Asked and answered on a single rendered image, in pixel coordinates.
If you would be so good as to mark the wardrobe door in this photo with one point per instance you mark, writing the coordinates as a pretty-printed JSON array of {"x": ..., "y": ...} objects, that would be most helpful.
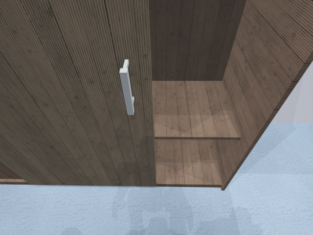
[
  {"x": 6, "y": 173},
  {"x": 63, "y": 117}
]

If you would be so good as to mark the handle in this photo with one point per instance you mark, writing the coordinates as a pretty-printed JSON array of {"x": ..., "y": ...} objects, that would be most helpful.
[{"x": 125, "y": 81}]

